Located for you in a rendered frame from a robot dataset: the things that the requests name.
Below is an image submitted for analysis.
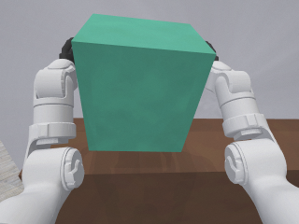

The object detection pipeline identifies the robot left forearm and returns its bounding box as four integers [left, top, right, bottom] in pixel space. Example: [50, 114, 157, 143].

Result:
[21, 59, 78, 187]

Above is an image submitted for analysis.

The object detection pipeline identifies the carton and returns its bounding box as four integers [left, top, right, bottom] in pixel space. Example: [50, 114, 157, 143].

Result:
[71, 13, 217, 152]

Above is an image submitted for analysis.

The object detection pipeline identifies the robot right hand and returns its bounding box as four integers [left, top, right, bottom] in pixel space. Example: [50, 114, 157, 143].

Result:
[206, 41, 219, 62]

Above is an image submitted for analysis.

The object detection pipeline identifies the left robot upper arm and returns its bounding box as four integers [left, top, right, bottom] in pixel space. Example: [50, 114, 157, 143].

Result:
[0, 147, 85, 224]

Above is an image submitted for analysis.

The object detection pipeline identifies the right robot upper arm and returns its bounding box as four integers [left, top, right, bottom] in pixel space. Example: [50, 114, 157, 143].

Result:
[224, 138, 299, 224]

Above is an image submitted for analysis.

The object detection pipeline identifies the robot left hand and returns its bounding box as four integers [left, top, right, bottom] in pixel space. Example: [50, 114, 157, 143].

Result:
[59, 37, 75, 65]

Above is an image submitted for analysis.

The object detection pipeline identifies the pedestal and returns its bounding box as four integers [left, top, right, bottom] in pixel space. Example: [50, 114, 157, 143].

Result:
[18, 118, 299, 224]

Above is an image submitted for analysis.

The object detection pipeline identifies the robot right forearm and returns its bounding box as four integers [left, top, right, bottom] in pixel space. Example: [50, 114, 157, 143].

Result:
[205, 61, 287, 175]

